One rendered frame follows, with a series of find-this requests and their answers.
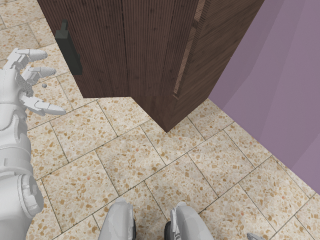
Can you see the cupboard door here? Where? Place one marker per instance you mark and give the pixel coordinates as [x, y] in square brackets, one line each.
[128, 48]

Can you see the left robot shin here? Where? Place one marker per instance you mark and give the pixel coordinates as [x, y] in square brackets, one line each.
[130, 231]

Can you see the left robot hand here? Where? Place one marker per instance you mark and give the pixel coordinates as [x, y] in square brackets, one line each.
[12, 83]

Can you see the robot left upper arm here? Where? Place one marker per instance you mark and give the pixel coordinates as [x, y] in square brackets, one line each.
[20, 201]

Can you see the left robot forearm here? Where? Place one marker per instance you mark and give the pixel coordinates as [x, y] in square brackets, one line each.
[15, 146]

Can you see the right robot thigh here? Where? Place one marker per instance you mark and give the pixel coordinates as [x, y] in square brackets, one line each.
[187, 222]

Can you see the handle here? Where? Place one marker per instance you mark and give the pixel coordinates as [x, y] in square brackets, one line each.
[68, 50]

